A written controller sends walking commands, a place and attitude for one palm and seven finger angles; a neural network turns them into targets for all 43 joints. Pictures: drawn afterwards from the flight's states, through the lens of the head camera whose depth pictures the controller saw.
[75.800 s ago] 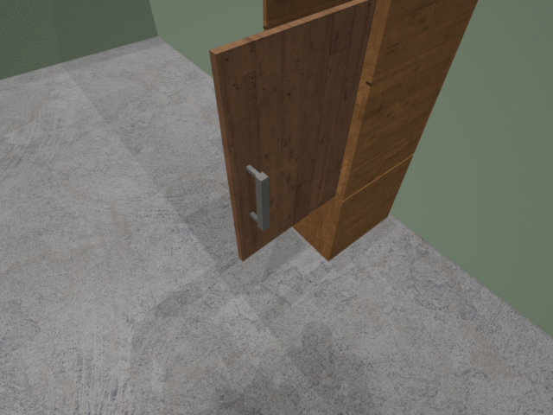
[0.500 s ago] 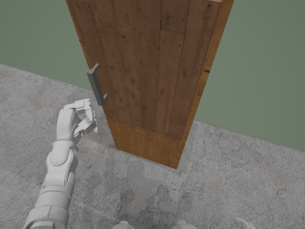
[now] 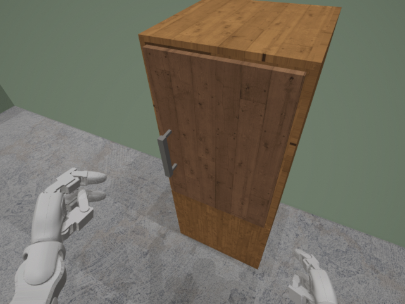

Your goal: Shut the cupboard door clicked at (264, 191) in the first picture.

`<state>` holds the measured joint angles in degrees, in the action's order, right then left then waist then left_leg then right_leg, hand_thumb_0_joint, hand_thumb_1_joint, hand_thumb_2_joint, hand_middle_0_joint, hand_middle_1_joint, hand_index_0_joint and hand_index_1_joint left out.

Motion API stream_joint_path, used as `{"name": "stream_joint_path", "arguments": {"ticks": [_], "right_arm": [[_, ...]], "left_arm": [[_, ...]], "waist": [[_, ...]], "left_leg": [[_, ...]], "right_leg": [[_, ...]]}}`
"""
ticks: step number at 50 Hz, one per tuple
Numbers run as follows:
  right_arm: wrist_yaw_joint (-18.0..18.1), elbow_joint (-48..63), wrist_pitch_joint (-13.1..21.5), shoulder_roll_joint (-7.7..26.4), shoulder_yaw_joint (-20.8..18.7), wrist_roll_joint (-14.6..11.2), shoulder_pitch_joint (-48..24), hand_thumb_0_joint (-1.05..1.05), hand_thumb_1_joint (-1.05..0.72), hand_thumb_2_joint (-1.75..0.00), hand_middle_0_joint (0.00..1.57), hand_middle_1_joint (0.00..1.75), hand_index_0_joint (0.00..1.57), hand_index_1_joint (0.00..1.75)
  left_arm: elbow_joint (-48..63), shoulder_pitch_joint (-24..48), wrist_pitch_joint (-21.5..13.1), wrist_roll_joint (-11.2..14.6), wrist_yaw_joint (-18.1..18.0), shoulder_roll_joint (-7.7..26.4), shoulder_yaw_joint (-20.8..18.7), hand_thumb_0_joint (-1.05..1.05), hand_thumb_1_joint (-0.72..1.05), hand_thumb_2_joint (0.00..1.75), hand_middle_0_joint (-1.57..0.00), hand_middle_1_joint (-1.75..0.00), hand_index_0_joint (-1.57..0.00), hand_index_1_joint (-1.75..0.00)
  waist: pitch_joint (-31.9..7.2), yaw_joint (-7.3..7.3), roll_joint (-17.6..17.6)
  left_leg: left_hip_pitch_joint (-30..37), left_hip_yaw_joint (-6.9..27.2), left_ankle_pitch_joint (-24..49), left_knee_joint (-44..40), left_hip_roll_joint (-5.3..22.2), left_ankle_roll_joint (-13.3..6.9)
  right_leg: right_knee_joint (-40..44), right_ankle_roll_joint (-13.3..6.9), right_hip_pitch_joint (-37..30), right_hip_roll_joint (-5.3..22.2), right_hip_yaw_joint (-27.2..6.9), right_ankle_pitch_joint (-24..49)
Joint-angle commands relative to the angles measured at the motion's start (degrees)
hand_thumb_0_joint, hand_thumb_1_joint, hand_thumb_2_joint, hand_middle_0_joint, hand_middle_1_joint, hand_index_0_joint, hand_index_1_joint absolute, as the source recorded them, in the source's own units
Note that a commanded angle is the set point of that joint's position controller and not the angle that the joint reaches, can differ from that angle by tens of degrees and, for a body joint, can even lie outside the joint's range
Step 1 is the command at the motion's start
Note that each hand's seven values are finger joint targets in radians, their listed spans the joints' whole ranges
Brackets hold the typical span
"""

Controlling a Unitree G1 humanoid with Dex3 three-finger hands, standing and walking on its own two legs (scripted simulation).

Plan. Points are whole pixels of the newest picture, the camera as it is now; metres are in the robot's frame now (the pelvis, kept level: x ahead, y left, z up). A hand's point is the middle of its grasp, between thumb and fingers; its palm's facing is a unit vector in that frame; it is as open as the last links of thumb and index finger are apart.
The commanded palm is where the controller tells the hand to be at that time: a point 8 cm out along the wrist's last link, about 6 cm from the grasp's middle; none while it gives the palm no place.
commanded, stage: draw the hand back to the body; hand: left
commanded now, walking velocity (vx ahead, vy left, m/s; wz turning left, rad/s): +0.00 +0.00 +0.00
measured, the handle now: (169, 154) +0.58 +0.19 -0.09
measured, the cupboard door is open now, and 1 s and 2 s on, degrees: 0 0 0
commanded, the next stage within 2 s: step back with the hand held close in 0.60 s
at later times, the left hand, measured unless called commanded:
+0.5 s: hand (49, 224) +0.18 +0.25 +0.16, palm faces +0.46 -0.79 -0.40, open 7.4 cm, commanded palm +0.14 +0.29 +0.18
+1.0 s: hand (39, 222) +0.19 +0.27 +0.16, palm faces +0.39 -0.77 -0.50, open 7.5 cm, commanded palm +0.13 +0.30 +0.18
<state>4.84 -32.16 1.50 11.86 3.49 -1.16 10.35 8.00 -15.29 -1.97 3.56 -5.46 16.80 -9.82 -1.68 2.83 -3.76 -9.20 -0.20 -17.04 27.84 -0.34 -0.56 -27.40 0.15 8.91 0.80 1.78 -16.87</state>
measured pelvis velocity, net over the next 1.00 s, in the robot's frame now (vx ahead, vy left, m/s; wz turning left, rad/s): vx -0.02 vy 0.01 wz -0.02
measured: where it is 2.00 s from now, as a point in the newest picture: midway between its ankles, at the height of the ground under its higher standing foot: outside the picture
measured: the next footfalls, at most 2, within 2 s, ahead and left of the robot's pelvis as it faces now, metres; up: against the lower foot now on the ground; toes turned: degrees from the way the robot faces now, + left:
none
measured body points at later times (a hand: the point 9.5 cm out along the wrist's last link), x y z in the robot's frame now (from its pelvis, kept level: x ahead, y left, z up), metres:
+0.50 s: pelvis +0.00 -0.01 +0.00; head -0.03 -0.05 +0.45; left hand +0.15 +0.29 +0.18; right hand +0.18 -0.24 -0.09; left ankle -0.02 +0.11 -0.74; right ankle -0.02 -0.12 -0.74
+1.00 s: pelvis -0.02 +0.01 +0.00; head -0.01 -0.02 +0.45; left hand +0.16 +0.30 +0.19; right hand +0.15 -0.25 -0.09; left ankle -0.02 +0.11 -0.74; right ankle -0.02 -0.12 -0.74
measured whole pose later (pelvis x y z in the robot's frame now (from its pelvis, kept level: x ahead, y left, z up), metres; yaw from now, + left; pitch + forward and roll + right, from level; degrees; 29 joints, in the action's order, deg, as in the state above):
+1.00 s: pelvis -0.02 +0.01 +0.00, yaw -1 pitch +1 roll +0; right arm 5.1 -34.2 0.4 14.8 -1.2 -0.7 11.4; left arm 22.4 -30.6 -9.1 3.4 -6.8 22.0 -22.3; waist -0.9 0.5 -4.0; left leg -13.2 -1.2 -15.5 28.2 -0.3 -1.0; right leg -27.3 0.7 13.1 0.8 0.9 -14.7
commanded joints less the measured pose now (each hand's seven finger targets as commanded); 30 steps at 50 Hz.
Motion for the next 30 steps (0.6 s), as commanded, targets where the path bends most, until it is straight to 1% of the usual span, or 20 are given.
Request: {"name": "stream_joint_path", "arguments": {"ticks": [1,5,6,7,8,11,12,13,15,16,19,20,22,23,24,25,26,28,29,30], "right_arm": [[0.3,7.9,4.2,6.1,-2.8,0.3,-6.0,0.00,-0.90,-0.90,0.20,0.30,0.20,0.30],[0.1,7.1,5.6,6.1,-3.3,0.5,-6.4,0.00,-0.90,-0.90,0.20,0.30,0.20,0.30],[0.0,7.0,5.8,5.9,-3.2,0.6,-6.1,0.00,-0.90,-0.90,0.20,0.30,0.20,0.30],[0.0,6.9,6.0,5.8,-3.3,0.6,-6.2,0.00,-0.90,-0.90,0.20,0.30,0.20,0.30],[-0.1,6.8,6.3,5.9,-3.5,0.6,-6.1,0.00,-0.90,-0.90,0.20,0.30,0.20,0.30],[-0.1,6.5,6.9,5.8,-3.8,0.4,-6.3,0.00,-0.90,-0.90,0.20,0.30,0.20,0.30],[-0.1,6.0,6.9,5.8,-3.7,0.5,-6.1,0.00,-0.90,-0.90,0.20,0.30,0.20,0.30],[-0.2,5.8,6.8,6.2,-3.9,0.3,-6.0,0.00,-0.90,-0.90,0.20,0.30,0.20,0.30],[0.1,5.4,7.0,6.7,-4.4,0.3,-5.9,0.00,-0.90,-0.90,0.20,0.30,0.20,0.30],[0.2,5.4,6.9,6.9,-4.4,0.3,-5.6,0.00,-0.90,-0.90,0.20,0.30,0.20,0.30],[0.6,5.7,7.2,6.8,-4.6,0.4,-6.2,0.00,-0.90,-0.90,0.20,0.30,0.20,0.30],[0.8,5.4,7.5,6.9,-4.6,0.5,-6.4,0.00,-0.90,-0.90,0.20,0.30,0.20,0.30],[0.9,5.5,7.9,6.4,-4.3,0.5,-6.7,0.00,-0.90,-0.90,0.20,0.30,0.20,0.30],[0.8,5.5,8.2,6.1,-4.3,0.5,-6.9,0.00,-0.90,-0.90,0.20,0.30,0.20,0.30],[0.9,5.4,8.4,6.1,-4.2,0.6,-6.8,0.00,-0.90,-0.90,0.20,0.30,0.20,0.30],[1.0,5.0,8.7,6.2,-4.3,0.7,-7.0,0.00,-0.90,-0.90,0.20,0.30,0.20,0.30],[0.9,5.0,8.7,5.8,-4.1,0.5,-6.9,0.00,-0.90,-0.90,0.20,0.30,0.20,0.30],[0.8,5.1,8.8,5.8,-4.1,0.5,-6.8,0.00,-0.90,-0.90,0.20,0.30,0.20,0.30],[0.7,5.0,8.8,5.7,-4.2,0.5,-6.5,0.00,-0.90,-0.90,0.20,0.30,0.20,0.30],[0.9,4.8,9.0,5.9,-4.4,0.5,-6.7,0.00,-0.90,-0.90,0.20,0.30,0.20,0.30]], "left_arm": [[18.7,5.5,-3.6,0.1,-0.9,11.7,-9.2,0.00,0.90,0.90,-0.47,-0.60,-0.47,-0.60],[23.3,-0.1,-3.9,0.2,-1.2,13.3,-12.6,0.00,0.90,0.90,-0.36,-0.48,-0.36,-0.48],[24.5,-1.0,-4.1,0.3,-1.4,13.8,-13.7,0.00,0.90,0.90,-0.34,-0.45,-0.34,-0.45],[25.2,-2.2,-4.3,0.3,-1.4,13.6,-14.1,0.00,0.90,0.90,-0.31,-0.42,-0.31,-0.42],[25.9,-3.6,-4.5,0.4,-1.5,14.4,-15.5,0.00,0.90,0.90,-0.28,-0.39,-0.28,-0.39],[27.2,-7.2,-5.0,0.7,-1.6,15.7,-18.5,0.00,0.90,0.90,-0.20,-0.30,-0.20,-0.30],[24.4,-7.7,-4.9,0.7,-1.4,13.5,-16.9,0.00,0.90,0.90,-0.20,-0.30,-0.20,-0.30],[23.2,-7.0,-4.8,0.6,-1.2,11.9,-15.2,0.00,0.90,0.90,-0.20,-0.30,-0.20,-0.30],[21.7,-6.1,-4.8,0.5,-1.1,11.2,-14.3,0.00,0.90,0.90,-0.20,-0.30,-0.20,-0.30],[22.0,-4.8,-4.9,0.5,-1.2,11.9,-14.6,0.00,0.90,0.90,-0.20,-0.30,-0.20,-0.30],[23.2,-4.1,-5.5,0.3,-1.6,13.3,-15.7,0.00,0.90,0.90,-0.20,-0.30,-0.20,-0.30],[23.9,-4.0,-5.6,0.2,-1.6,14.5,-16.5,0.00,0.90,0.90,-0.20,-0.30,-0.20,-0.30],[25.1,-4.0,-6.2,0.3,-1.8,14.6,-16.7,0.00,0.90,0.90,-0.20,-0.30,-0.20,-0.30],[25.8,-4.3,-6.3,0.1,-1.8,14.7,-16.7,0.00,0.90,0.90,-0.20,-0.30,-0.20,-0.30],[26.6,-4.4,-6.5,0.1,-2.0,15.5,-17.5,0.00,0.90,0.90,-0.20,-0.30,-0.20,-0.30],[25.8,-4.9,-6.4,0.2,-2.0,16.5,-18.6,0.00,0.90,0.90,-0.20,-0.30,-0.20,-0.30],[25.4,-5.3,-6.4,0.3,-2.0,15.2,-17.7,0.00,0.90,0.90,-0.20,-0.30,-0.20,-0.30],[25.6,-5.2,-6.5,0.2,-1.9,15.1,-17.6,0.00,0.90,0.90,-0.20,-0.30,-0.20,-0.30],[25.2,-5.6,-6.5,0.2,-1.9,14.6,-17.4,0.00,0.90,0.90,-0.20,-0.30,-0.20,-0.30],[23.9,-6.4,-6.3,0.5,-1.7,14.9,-18.0,0.00,0.90,0.90,-0.20,-0.30,-0.20,-0.30]], "waist": [[-5.9,-0.26,0.2],[-5.2,0.30,-0.9],[-6.0,0.40,-0.8],[-4.9,0.46,-0.8],[-5.1,0.66,0.0],[-3.6,1.02,-0.2],[-1.1,0.58,2.5],[0.3,0.06,2.8],[2.3,-0.24,3.0],[1.1,-0.33,2.7],[-1.8,0.46,3.8],[-2.0,0.65,2.6],[-3.1,0.99,2.2],[-2.9,1.00,-0.2],[-3.6,1.16,-0.5],[-2.6,1.39,0.6],[-2.0,1.07,-0.2],[-1.1,1.06,-0.9],[-0.9,0.89,-0.5],[0.4,1.08,1.1]], "left_leg": [[2.4,-0.5,19.2,-5.1,1.1,-0.2],[2.9,-0.6,21.4,-4.9,1.3,-0.3],[3.0,-0.6,21.6,-5.0,1.2,-0.2],[2.7,-0.6,21.2,-5.1,1.4,-0.1],[2.5,-0.6,21.0,-5.0,1.3,-0.2],[1.9,-1.0,19.5,-5.0,1.3,-0.3],[0.9,-1.0,18.1,-5.3,1.3,-0.4],[0.8,-1.0,15.9,-5.6,1.4,-0.4],[0.9,-1.2,13.8,-5.7,1.4,-0.8],[1.3,-1.2,12.7,-6.0,1.3,-0.8],[2.0,-1.3,12.7,-5.6,0.9,-1.4],[2.1,-1.2,12.7,-5.5,0.9,-1.4],[1.8,-1.3,13.3,-5.4,0.6,-1.4],[2.0,-1.6,13.4,-5.3,0.6,-1.2],[2.2,-1.5,13.8,-5.2,0.5,-1.3],[1.6,-1.5,13.8,-4.9,0.6,-1.3],[1.5,-1.8,13.7,-5.1,0.5,-1.2],[1.4,-1.7,13.8,-5.2,0.6,-1.0],[1.5,-1.8,13.9,-5.4,0.7,-0.9],[1.3,-1.8,13.7,-5.1,0.9,-1.1]], "right_leg": [[4.0,-0.9,-3.9,-0.5,0.8,17.8],[4.7,-0.7,-4.0,-0.6,0.8,19.0],[4.2,-0.7,-4.8,-0.3,0.9,19.0],[4.2,-0.7,-4.3,-0.4,1.1,18.3],[4.2,-0.6,-4.3,-0.3,1.1,18.4],[4.6,-0.5,-4.0,-0.2,0.8,17.7],[4.8,-0.4,-2.7,-0.3,1.1,16.7],[5.4,-0.3,-1.1,-0.4,0.9,14.2],[6.6,-0.2,0.4,-0.4,0.6,12.2],[6.2,-0.1,0.0,-0.1,0.5,11.0],[5.8,-0.1,-1.3,0.0,0.2,11.0],[6.3,-0.2,-1.4,-0.1,-0.1,11.0],[5.6,-0.2,-2.8,0.2,-0.1,12.0],[5.5,-0.4,-2.6,0.2,-0.2,12.1],[5.5,-0.4,-2.9,0.3,-0.3,12.9],[6.4,-0.3,-2.6,0.1,-0.6,12.9],[6.0,-0.3,-2.8,0.4,-0.6,13.1],[6.0,-0.4,-2.2,0.1,-0.4,12.9],[6.0,-0.3,-2.1,0.0,-0.2,12.9],[7.1,-0.2,-1.2,-0.2,-0.5,12.9]]}}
